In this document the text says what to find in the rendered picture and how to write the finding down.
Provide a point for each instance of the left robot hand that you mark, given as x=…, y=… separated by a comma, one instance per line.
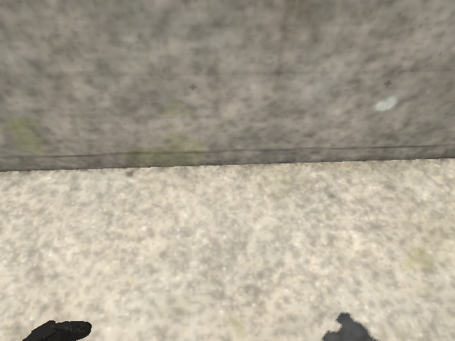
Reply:
x=65, y=331

